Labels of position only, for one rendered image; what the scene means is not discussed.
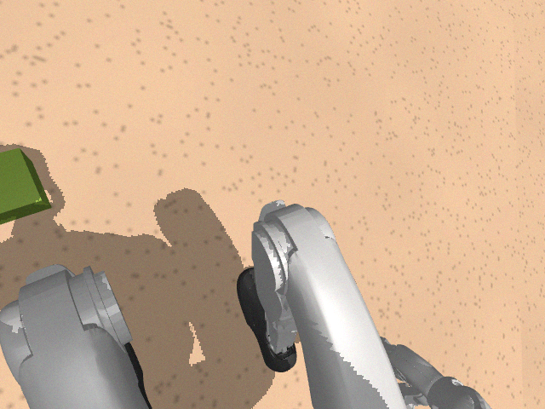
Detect carton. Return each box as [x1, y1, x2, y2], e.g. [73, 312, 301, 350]
[0, 148, 52, 225]

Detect right robot foot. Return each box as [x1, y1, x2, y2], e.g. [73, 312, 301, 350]
[237, 268, 296, 372]

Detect right robot hand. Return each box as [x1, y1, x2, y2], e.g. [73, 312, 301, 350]
[380, 337, 444, 409]

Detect left robot foot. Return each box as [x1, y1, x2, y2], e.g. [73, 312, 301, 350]
[124, 343, 152, 409]

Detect right robot arm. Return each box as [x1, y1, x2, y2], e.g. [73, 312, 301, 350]
[427, 377, 492, 409]

